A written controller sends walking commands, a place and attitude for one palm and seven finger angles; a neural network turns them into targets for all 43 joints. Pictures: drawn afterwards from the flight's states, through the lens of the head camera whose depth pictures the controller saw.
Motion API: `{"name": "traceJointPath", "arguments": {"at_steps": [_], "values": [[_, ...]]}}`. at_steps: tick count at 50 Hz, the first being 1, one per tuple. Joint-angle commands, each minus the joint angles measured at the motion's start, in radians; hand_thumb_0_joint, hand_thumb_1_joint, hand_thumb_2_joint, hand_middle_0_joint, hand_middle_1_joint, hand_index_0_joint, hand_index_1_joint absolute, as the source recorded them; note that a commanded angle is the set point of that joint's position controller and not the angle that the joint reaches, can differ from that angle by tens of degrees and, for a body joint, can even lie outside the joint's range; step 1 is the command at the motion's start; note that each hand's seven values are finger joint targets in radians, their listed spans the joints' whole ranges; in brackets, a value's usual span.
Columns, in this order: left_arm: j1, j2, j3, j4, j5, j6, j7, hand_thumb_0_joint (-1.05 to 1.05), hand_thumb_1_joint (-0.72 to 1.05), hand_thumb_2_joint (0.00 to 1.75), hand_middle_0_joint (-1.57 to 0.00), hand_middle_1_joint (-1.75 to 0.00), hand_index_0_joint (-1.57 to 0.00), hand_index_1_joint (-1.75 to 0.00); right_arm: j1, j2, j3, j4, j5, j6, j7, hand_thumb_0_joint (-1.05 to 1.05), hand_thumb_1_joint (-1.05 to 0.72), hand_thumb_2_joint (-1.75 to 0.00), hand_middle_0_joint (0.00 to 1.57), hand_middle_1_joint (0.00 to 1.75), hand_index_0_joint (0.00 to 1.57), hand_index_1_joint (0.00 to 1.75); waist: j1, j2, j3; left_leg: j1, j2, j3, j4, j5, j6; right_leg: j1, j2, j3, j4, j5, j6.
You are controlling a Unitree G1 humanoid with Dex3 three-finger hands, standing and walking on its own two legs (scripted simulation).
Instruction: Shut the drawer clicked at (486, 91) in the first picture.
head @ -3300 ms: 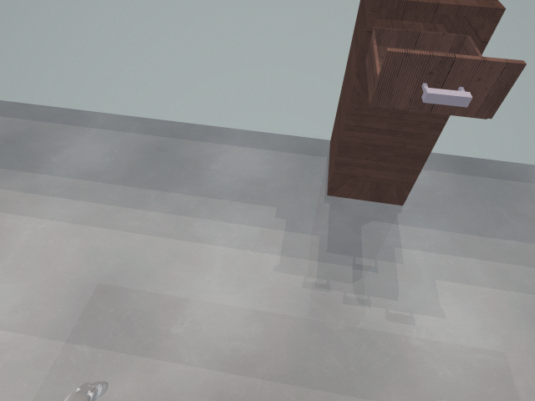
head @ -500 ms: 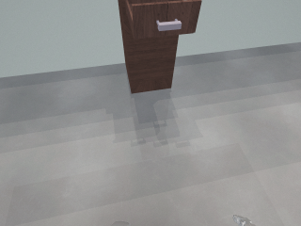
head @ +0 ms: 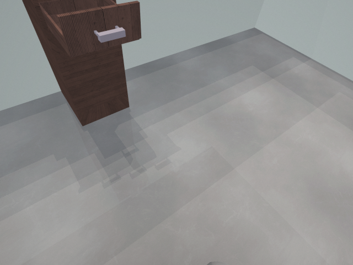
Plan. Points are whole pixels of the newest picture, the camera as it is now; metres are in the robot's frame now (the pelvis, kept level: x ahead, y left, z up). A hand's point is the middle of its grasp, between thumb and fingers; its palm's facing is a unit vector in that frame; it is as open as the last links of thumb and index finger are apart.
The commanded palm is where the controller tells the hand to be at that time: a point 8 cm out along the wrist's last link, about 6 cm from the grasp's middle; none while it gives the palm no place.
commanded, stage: walk to a spot facing it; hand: left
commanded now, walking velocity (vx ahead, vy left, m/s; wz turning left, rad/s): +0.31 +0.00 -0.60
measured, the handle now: (109, 32) +0.95 +0.33 +0.02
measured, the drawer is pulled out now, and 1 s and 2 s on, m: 0.30 0.30 0.30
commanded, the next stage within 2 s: turn to face it in 1.44 s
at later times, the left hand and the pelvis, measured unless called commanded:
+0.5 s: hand (125, 252) +0.18 +0.14 -0.19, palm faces -0.21 -0.96 -0.17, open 7.4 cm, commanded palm none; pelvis +0.15 -0.04 -0.01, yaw -14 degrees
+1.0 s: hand (142, 155) +0.49 +0.13 -0.18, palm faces -0.39 -0.91 -0.14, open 7.4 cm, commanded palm none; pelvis +0.36 -0.01 +0.00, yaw -27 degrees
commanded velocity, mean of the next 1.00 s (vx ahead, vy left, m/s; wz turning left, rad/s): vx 0.35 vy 0.00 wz -0.41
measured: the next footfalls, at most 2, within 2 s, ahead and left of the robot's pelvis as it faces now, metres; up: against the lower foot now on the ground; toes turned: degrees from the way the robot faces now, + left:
right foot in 0.18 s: +0.05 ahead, -0.17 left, +0.00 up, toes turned -14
left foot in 0.58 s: +0.37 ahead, +0.03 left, +0.00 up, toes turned -8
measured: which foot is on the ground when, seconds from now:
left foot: down 0.00-0.18, up 0.20-0.56, down 0.58-1.00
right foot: up 0.00-0.16, down 0.18-0.60, up 0.62-1.00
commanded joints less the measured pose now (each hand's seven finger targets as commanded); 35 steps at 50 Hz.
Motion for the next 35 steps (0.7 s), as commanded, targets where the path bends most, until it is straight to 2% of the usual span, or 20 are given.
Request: {"name": "traceJointPath", "arguments": {"at_steps": [1, 5, 6, 7, 8, 9, 10, 11, 13, 16, 18, 24, 25, 26, 28, 29, 30, 31, 33, 35], "values": [[-0.170, 0.032, 0.000, -0.135, -0.002, -0.058, -0.015, 0.00, 0.90, 0.90, -0.20, -0.30, -0.20, -0.30, 0.079, -0.212, -0.067, -0.018, -0.011, -0.031, -0.003, 0.00, -0.90, -0.90, 0.20, 0.30, 0.20, 0.30, -0.058, 0.179, 0.000, 0.108, 0.297, -0.232, -0.235, -0.155, 0.093, -0.103, -0.014, -0.055, -0.171, -0.036, -0.027], [-0.149, 0.015, -0.004, -0.126, -0.003, -0.076, -0.010, 0.00, 0.90, 0.90, -0.20, -0.30, -0.20, -0.30, 0.073, -0.216, -0.070, 0.002, -0.014, -0.034, 0.008, 0.00, -0.90, -0.90, 0.20, 0.30, 0.20, 0.30, -0.038, 0.187, -0.026, 0.070, 0.304, -0.145, -0.153, -0.059, 0.060, 0.054, 0.018, -0.104, -0.343, -0.052, -0.059], [-0.116, 0.017, -0.002, -0.113, -0.004, -0.081, -0.007, 0.00, 0.90, 0.90, -0.20, -0.30, -0.20, -0.30, 0.073, -0.214, -0.065, 0.006, -0.014, -0.033, 0.009, 0.00, -0.90, -0.90, 0.20, 0.30, 0.20, 0.30, -0.017, 0.157, -0.037, 0.037, 0.289, -0.114, -0.097, -0.034, 0.041, 0.140, 0.038, -0.126, -0.409, -0.008, -0.070], [-0.016, 0.032, 0.005, -0.080, -0.003, -0.091, -0.001, 0.00, 0.90, 0.90, -0.20, -0.30, -0.20, -0.30, 0.053, -0.212, -0.063, 0.002, -0.012, -0.031, 0.012, 0.00, -0.90, -0.90, 0.20, 0.30, 0.20, 0.30, 0.038, 0.116, -0.071, -0.023, 0.254, -0.055, 0.051, 0.006, 0.005, 0.294, 0.060, -0.146, -0.508, 0.062, -0.091], [0.111, 0.116, 0.019, -0.033, 0.001, -0.107, 0.011, 0.00, 0.90, 0.90, -0.20, -0.30, -0.20, -0.30, 0.056, -0.178, -0.053, -0.012, 0.001, -0.031, 0.023, 0.00, -0.90, -0.90, 0.20, 0.30, 0.20, 0.30, 0.095, -0.065, -0.145, -0.218, 0.195, 0.043, 0.307, 0.030, -0.048, 0.566, -0.051, -0.003, -0.599, 0.003, -0.147], [0.242, 0.246, 0.043, 0.006, -0.005, -0.119, 0.029, 0.00, 0.90, 0.90, -0.20, -0.30, -0.20, -0.30, -0.020, -0.103, -0.025, -0.075, 0.005, -0.032, 0.032, 0.00, -0.90, -0.90, 0.20, 0.30, 0.20, 0.30, 0.161, -0.343, -0.165, -0.560, 0.047, 0.028, 0.602, -0.341, -0.104, 0.738, -0.306, 0.442, -0.686, 0.002, -0.257], [0.306, 0.260, 0.049, 0.027, -0.025, -0.111, 0.049, 0.00, 0.90, 0.90, -0.20, -0.30, -0.20, -0.30, -0.129, -0.139, -0.028, -0.116, -0.004, -0.027, 0.029, 0.00, -0.90, -0.90, 0.20, 0.30, 0.20, 0.30, 0.184, -0.257, -0.128, -0.660, 0.031, -0.116, 0.740, -0.325, -0.092, 0.698, -0.365, 0.551, -0.719, 0.136, -0.310], [0.255, 0.235, 0.045, 0.019, -0.026, -0.115, 0.057, 0.00, 0.90, 0.90, -0.20, -0.30, -0.20, -0.30, -0.128, -0.142, -0.037, -0.112, -0.005, -0.028, 0.030, 0.00, -0.90, -0.90, 0.20, 0.30, 0.20, 0.30, 0.150, -0.140, -0.091, -0.681, 0.067, -0.178, 0.768, -0.229, -0.084, 0.665, -0.344, 0.453, -0.713, 0.108, -0.316], [0.145, 0.171, 0.023, 0.000, -0.023, -0.132, 0.056, 0.00, 0.90, 0.90, -0.20, -0.30, -0.20, -0.30, -0.138, -0.140, -0.041, -0.086, -0.007, -0.029, 0.033, 0.00, -0.90, -0.90, 0.20, 0.30, 0.20, 0.30, 0.100, -0.137, 0.010, -0.632, 0.092, -0.193, 0.751, -0.120, -0.093, 0.491, -0.270, 0.381, -0.748, 0.083, -0.278], [0.069, 0.110, -0.003, -0.004, -0.013, -0.155, 0.055, 0.00, 0.90, 0.90, -0.20, -0.30, -0.20, -0.30, -0.059, -0.110, -0.045, -0.042, -0.013, -0.016, 0.039, 0.00, -0.90, -0.90, 0.20, 0.30, 0.20, 0.30, 0.013, -0.099, 0.081, -0.506, 0.074, -0.165, 0.641, -0.035, -0.119, 0.317, -0.184, 0.198, -0.757, 0.293, -0.245], [0.091, 0.109, -0.007, 0.012, -0.011, -0.166, 0.055, 0.00, 0.90, 0.90, -0.20, -0.30, -0.20, -0.30, -0.069, -0.098, -0.043, -0.049, -0.009, -0.014, 0.044, 0.00, -0.90, -0.90, 0.20, 0.30, 0.20, 0.30, 0.007, -0.121, 0.082, -0.487, 0.061, -0.153, 0.576, 0.013, -0.124, 0.301, -0.161, 0.170, -0.756, 0.363, -0.244], [0.120, 0.122, -0.006, 0.050, -0.009, -0.170, 0.059, 0.00, 0.90, 0.90, -0.20, -0.30, -0.20, -0.30, -0.168, -0.075, -0.036, -0.090, 0.001, -0.034, 0.060, 0.00, -0.90, -0.90, 0.20, 0.30, 0.20, 0.30, 0.021, -0.144, 0.090, -0.339, 0.017, -0.133, 0.311, 0.104, -0.092, 0.262, -0.139, 0.165, -0.737, 0.324, -0.220], [0.120, 0.124, -0.002, 0.055, -0.006, -0.169, 0.061, 0.00, 0.90, 0.90, -0.20, -0.30, -0.20, -0.30, -0.162, -0.078, -0.039, -0.093, 0.002, -0.041, 0.059, 0.00, -0.90, -0.90, 0.20, 0.30, 0.20, 0.30, 0.017, -0.143, 0.077, -0.279, 0.009, -0.135, 0.271, 0.079, -0.081, 0.257, -0.145, 0.181, -0.714, 0.329, -0.218], [0.101, 0.135, 0.003, 0.053, -0.008, -0.169, 0.062, 0.00, 0.90, 0.90, -0.20, -0.30, -0.20, -0.30, -0.112, -0.088, -0.042, -0.080, 0.002, -0.047, 0.054, 0.00, -0.90, -0.90, 0.20, 0.30, 0.20, 0.30, -0.013, -0.131, 0.046, -0.197, -0.009, -0.128, 0.218, 0.084, -0.076, 0.256, -0.138, 0.171, -0.662, 0.371, -0.212], [0.095, 0.112, 0.006, 0.056, -0.018, -0.167, 0.058, 0.00, 0.90, 0.90, -0.20, -0.30, -0.20, -0.30, 0.144, -0.165, -0.063, 0.005, -0.007, -0.060, 0.030, 0.00, -0.90, -0.90, 0.20, 0.30, 0.20, 0.30, -0.118, 0.016, -0.104, 0.159, -0.016, -0.139, 0.098, 0.121, -0.063, 0.200, -0.055, 0.117, -0.321, 0.455, -0.165], [0.171, 0.041, 0.004, 0.052, -0.030, -0.158, 0.049, 0.00, 0.90, 0.90, -0.20, -0.30, -0.20, -0.30, 0.274, -0.291, -0.092, 0.039, -0.025, -0.068, 0.017, 0.00, -0.90, -0.90, 0.20, 0.30, 0.20, 0.30, -0.143, 0.328, -0.257, 0.371, 0.252, -0.465, 0.019, 0.050, -0.008, 0.038, 0.084, 0.001, 0.021, 0.099, -0.114], [0.186, 0.009, -0.014, 0.032, -0.030, -0.156, 0.044, 0.00, 0.90, 0.90, -0.20, -0.30, -0.20, -0.30, 0.311, -0.339, -0.089, 0.044, -0.013, -0.060, 0.013, 0.00, -0.90, -0.90, 0.20, 0.30, 0.20, 0.30, -0.126, 0.459, -0.276, 0.382, 0.401, -0.736, -0.155, -0.031, 0.049, -0.105, 0.137, 0.033, 0.285, -0.218, -0.102], [0.161, 0.036, -0.006, 0.047, -0.022, -0.149, 0.053, 0.00, 0.90, 0.90, -0.20, -0.30, -0.20, -0.30, 0.194, -0.277, -0.076, 0.037, -0.010, -0.054, 0.004, 0.00, -0.90, -0.90, 0.20, 0.30, 0.20, 0.30, -0.094, 0.395, -0.204, 0.242, 0.403, -0.738, -0.245, -0.209, 0.012, -0.131, 0.075, 0.104, 0.392, -0.153, -0.115], [0.090, 0.025, 0.001, 0.053, -0.011, -0.141, 0.032, 0.00, 0.90, 0.90, -0.20, -0.30, -0.20, -0.30, 0.021, -0.149, -0.043, -0.009, -0.006, -0.065, 0.005, 0.00, -0.90, -0.90, 0.20, 0.30, 0.20, 0.30, -0.030, 0.167, 0.015, -0.013, 0.324, -0.535, -0.269, -0.223, 0.004, -0.155, -0.015, 0.078, 0.388, 0.053, -0.106], [0.130, -0.015, -0.004, 0.078, -0.002, -0.124, 0.021, 0.00, 0.90, 0.90, -0.20, -0.30, -0.20, -0.30, -0.008, -0.085, -0.027, 0.015, -0.003, -0.082, 0.002, 0.00, -0.90, -0.90, 0.20, 0.30, 0.20, 0.30, 0.020, 0.125, 0.037, -0.098, 0.254, -0.337, -0.253, -0.056, -0.027, -0.089, -0.031, 0.057, 0.339, 0.127, -0.094]]}}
